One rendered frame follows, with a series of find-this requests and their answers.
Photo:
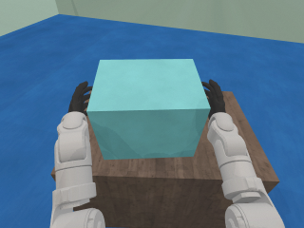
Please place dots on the left robot upper arm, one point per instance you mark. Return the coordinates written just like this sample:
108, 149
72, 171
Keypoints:
86, 218

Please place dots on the pedestal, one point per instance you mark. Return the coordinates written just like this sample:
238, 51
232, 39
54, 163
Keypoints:
175, 192

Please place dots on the carton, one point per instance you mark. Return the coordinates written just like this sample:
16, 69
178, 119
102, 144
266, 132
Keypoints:
147, 108

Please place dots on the robot right forearm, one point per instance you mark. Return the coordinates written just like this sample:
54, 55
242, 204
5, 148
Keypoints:
240, 181

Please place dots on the left robot hand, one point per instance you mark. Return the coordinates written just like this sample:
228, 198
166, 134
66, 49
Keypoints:
77, 103

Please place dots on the right robot hand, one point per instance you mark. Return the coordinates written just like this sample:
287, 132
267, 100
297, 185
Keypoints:
215, 97

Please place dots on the robot left forearm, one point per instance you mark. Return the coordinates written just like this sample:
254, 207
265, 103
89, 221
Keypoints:
72, 164

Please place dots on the right robot upper arm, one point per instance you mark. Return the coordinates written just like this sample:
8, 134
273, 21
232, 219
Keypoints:
252, 215

